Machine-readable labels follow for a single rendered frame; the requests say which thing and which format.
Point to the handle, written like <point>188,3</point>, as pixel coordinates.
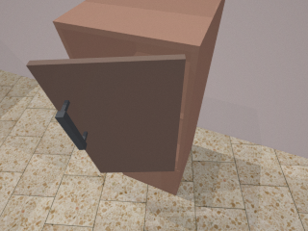
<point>65,121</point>

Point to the cupboard door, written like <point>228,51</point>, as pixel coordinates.
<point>130,107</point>

